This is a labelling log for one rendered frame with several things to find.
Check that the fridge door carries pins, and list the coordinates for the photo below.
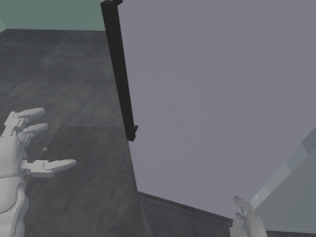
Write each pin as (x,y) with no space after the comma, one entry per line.
(222,92)

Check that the handle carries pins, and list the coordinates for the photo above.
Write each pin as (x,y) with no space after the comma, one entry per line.
(110,14)

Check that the robot left forearm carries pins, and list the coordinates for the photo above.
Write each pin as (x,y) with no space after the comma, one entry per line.
(13,206)

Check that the robot right hand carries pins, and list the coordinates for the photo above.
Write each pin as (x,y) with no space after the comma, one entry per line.
(251,222)

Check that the robot left hand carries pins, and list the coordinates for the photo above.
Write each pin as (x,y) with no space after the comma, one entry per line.
(16,137)

